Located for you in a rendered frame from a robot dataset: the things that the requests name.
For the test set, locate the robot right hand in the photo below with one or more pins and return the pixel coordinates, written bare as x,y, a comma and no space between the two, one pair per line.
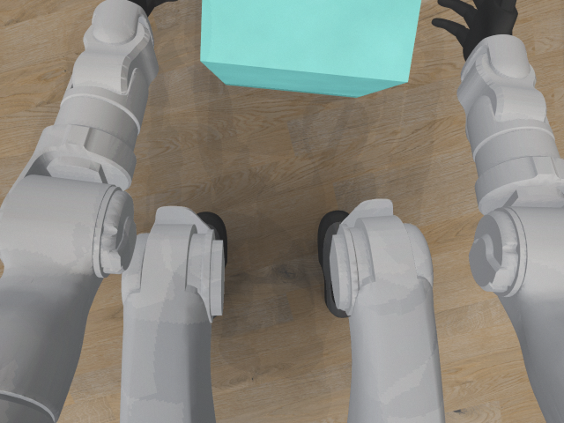
491,17

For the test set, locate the left robot forearm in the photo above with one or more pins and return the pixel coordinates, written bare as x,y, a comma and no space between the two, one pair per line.
101,113

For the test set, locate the robot right upper arm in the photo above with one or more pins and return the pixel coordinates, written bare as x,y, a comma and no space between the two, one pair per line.
518,254

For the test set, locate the right robot forearm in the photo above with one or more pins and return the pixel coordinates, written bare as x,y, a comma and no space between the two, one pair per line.
512,143

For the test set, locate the right robot shin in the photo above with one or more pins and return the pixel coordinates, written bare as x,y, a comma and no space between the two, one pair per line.
420,249

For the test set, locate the robot left upper arm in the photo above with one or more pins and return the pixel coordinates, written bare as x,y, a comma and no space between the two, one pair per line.
59,238

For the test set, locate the robot right foot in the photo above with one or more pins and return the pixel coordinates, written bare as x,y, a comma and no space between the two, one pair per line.
329,226

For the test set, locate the carton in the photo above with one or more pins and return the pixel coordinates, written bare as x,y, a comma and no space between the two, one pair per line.
347,48

